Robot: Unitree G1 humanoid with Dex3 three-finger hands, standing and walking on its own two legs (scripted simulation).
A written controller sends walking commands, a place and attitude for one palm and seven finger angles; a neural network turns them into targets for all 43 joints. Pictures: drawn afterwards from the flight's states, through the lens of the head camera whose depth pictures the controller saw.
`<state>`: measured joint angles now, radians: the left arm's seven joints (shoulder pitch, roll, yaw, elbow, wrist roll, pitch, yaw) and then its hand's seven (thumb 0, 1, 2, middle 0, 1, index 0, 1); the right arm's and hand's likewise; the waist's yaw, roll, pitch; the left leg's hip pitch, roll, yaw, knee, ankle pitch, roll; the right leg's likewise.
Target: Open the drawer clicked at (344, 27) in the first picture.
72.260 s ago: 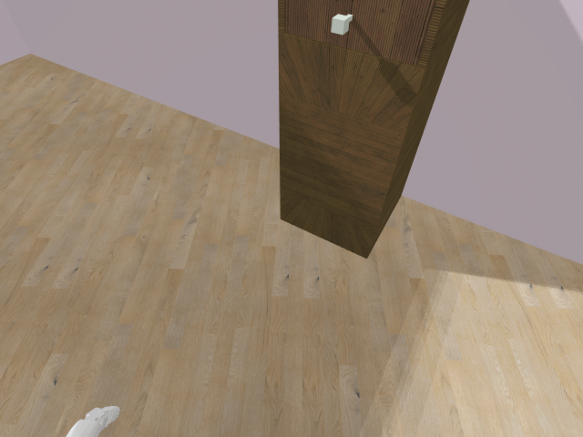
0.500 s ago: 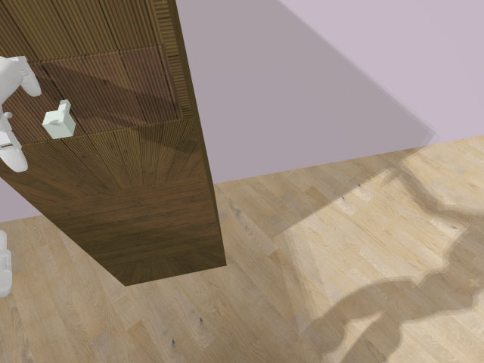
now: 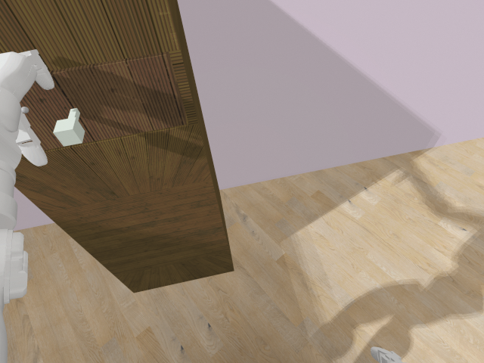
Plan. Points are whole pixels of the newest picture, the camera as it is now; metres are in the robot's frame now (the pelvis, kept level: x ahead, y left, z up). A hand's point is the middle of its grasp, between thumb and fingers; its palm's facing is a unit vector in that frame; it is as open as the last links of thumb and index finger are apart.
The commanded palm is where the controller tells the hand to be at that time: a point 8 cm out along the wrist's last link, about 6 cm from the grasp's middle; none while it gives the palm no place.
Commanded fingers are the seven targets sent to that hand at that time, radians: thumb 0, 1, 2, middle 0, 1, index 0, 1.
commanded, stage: move the hooked fingers above the handle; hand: left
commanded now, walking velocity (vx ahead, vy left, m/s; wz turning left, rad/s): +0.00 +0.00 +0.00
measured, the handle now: (71, 124) +0.50 +0.31 +0.15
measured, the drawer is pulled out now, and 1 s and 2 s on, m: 0.00 0.00 0.00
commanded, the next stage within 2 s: lower the fingers behind the handle in 0.94 s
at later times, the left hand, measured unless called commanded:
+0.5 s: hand (59, 88) +0.47 +0.27 +0.23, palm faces +0.12 -0.03 -0.99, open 13.4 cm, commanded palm +0.43 +0.34 +0.27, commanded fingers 0.00 -0.50 0.30 -0.30 -1.20 -0.30 -1.20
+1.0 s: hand (54, 95) +0.47 +0.28 +0.22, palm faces +0.11 -0.06 -0.99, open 13.8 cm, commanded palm +0.43 +0.33 +0.27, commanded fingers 0.00 -0.50 0.30 -0.30 -1.20 -0.30 -1.20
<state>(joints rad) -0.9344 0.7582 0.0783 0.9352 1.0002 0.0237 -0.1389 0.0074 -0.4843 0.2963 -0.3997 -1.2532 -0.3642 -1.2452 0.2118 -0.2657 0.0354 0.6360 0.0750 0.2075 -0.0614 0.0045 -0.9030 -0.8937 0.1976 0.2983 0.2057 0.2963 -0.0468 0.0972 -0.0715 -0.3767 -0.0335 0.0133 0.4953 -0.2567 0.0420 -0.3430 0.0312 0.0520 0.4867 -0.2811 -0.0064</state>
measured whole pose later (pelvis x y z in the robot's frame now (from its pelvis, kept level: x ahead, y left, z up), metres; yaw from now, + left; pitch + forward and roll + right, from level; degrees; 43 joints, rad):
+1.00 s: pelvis +0.00 +0.00 +0.00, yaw +2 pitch +9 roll -1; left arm -0.99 0.72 0.02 0.79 0.91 -0.17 -0.13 0.01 -0.48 0.30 -0.41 -1.27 -0.32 -1.20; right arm 0.25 -0.32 -0.02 0.68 0.06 0.13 -0.08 0.01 -0.90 -0.89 0.20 0.30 0.20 0.30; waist -0.05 0.05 -0.06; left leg -0.42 -0.04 -0.03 0.53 -0.26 0.04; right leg -0.36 0.03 0.01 0.47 -0.28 -0.01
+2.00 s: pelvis +0.00 +0.01 -0.01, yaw +2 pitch +11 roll -2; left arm -0.88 0.74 0.04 0.90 1.00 -0.12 -0.08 0.01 -0.49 0.30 -0.32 -1.21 -0.30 -1.21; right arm 0.28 -0.24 0.01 0.66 0.06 0.17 -0.06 0.00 -0.90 -0.89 0.20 0.30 0.21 0.30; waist -0.04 0.06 -0.08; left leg -0.51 -0.04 -0.02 0.61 -0.30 0.06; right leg -0.44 0.02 0.01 0.55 -0.31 0.00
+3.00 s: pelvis +0.00 +0.01 -0.01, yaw +2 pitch +13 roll -2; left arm -0.84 0.75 0.06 0.91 1.01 -0.15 -0.02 0.00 -0.19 0.42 -0.34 -1.23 -0.34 -1.24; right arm 0.31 -0.28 -0.03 0.68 0.05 0.16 -0.07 0.00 -0.90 -0.89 0.20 0.30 0.21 0.30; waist -0.05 0.05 -0.10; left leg -0.55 -0.03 -0.02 0.65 -0.32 0.05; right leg -0.48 0.04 0.01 0.58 -0.33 0.00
